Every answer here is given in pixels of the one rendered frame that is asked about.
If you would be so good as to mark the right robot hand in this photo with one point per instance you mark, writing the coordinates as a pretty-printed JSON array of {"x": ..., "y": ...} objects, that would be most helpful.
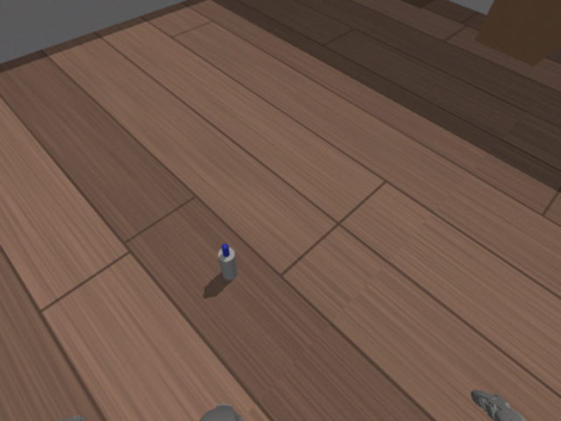
[{"x": 496, "y": 407}]

